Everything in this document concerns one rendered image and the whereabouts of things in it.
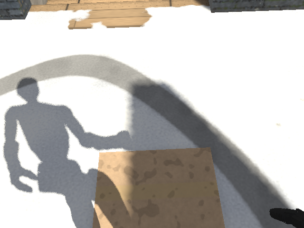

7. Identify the right robot hand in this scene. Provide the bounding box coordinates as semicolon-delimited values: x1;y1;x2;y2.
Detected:
269;208;304;228

